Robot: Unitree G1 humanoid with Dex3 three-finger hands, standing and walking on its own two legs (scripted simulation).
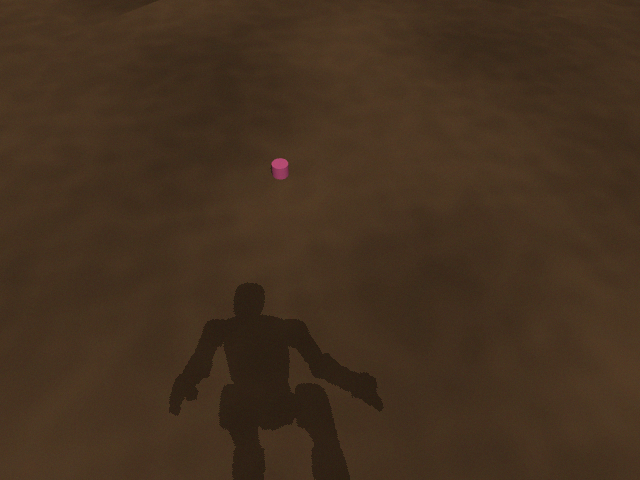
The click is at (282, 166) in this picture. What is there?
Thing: low tin
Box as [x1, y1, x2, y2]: [272, 158, 288, 179]
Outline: 278,158 272,161 272,174 274,177 280,179 287,176 288,167 286,160
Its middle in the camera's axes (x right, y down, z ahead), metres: -0.19 -0.37 +1.88
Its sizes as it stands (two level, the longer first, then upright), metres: 0.081 0.081 0.066
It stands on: the floor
